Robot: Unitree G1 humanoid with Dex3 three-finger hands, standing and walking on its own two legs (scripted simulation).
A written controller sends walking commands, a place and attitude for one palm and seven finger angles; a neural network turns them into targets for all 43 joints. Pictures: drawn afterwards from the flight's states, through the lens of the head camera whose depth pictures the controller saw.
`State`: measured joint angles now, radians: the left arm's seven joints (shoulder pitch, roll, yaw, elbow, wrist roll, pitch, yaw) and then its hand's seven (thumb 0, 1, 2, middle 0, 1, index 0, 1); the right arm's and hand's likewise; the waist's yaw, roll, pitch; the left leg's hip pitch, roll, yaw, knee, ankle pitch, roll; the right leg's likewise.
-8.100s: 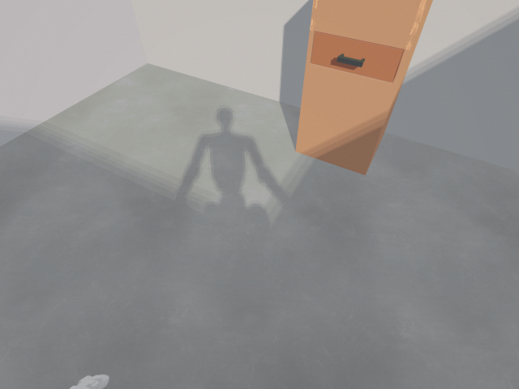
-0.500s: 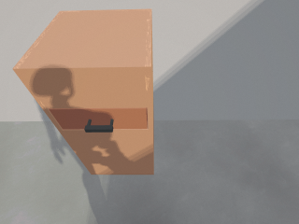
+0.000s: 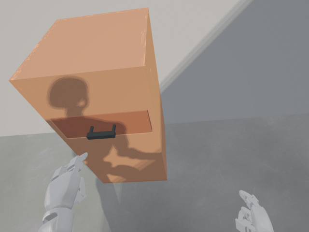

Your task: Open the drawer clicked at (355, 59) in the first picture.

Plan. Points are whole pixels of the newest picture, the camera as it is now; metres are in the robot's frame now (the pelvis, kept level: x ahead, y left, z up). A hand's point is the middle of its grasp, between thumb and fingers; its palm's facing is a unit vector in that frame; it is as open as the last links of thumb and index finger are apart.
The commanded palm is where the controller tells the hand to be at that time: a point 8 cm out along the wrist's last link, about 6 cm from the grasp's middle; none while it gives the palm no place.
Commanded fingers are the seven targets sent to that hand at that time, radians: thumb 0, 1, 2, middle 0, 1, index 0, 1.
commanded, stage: raise the hand with hooked fingers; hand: left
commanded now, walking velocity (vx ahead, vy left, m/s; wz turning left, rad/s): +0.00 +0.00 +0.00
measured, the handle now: (102, 131) +0.50 +0.28 -0.12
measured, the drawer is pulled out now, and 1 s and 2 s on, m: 0.00 0.00 0.00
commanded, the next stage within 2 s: move the hooked fingers above the handle in 1.64 s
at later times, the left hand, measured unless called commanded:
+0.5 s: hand (70, 200) +0.20 +0.24 +0.01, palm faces +0.07 -0.07 -1.00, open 10.5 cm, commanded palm +0.16 +0.24 +0.05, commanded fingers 0.00 -0.01 0.51 -0.27 -0.88 -0.27 -0.88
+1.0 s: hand (46, 172) +0.24 +0.29 +0.06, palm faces +0.14 -0.09 -0.99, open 13.3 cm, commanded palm +0.22 +0.29 +0.12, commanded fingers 0.00 -0.50 0.30 -0.30 -1.20 -0.30 -1.20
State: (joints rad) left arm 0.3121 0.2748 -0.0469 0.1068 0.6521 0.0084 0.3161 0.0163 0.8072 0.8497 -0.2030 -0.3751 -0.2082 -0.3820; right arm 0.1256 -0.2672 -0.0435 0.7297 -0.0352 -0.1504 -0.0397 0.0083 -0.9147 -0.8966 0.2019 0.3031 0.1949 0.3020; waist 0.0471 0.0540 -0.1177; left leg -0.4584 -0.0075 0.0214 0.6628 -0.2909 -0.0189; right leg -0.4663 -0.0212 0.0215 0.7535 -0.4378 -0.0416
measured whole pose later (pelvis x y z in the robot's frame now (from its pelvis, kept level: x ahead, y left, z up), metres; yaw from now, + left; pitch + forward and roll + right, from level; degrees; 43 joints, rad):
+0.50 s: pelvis -0.08 +0.02 -0.02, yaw -3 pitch +6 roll +3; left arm 0.10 0.32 -0.12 0.15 0.97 0.20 0.37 0.00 0.20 0.61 -0.26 -0.74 -0.27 -0.75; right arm 0.13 -0.20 0.03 0.63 -0.01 0.05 -0.09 0.01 -0.91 -0.90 0.20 0.30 0.20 0.30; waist 0.05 0.08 -0.09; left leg -0.58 -0.02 -0.08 0.81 -0.36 0.00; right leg -0.61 0.03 0.05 0.89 -0.39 -0.03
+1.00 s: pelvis -0.06 +0.08 +0.00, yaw -4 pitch +1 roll +1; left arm -0.03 0.35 -0.15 0.13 1.00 0.21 0.28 0.00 -0.37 0.36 -0.31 -1.11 -0.32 -1.12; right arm 0.10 -0.22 0.00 0.64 -0.01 0.03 -0.06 0.01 -0.91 -0.90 0.20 0.30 0.20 0.30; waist 0.08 0.06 -0.06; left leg -0.37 -0.06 -0.05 0.65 -0.30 0.02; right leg -0.37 -0.03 0.09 0.66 -0.32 0.03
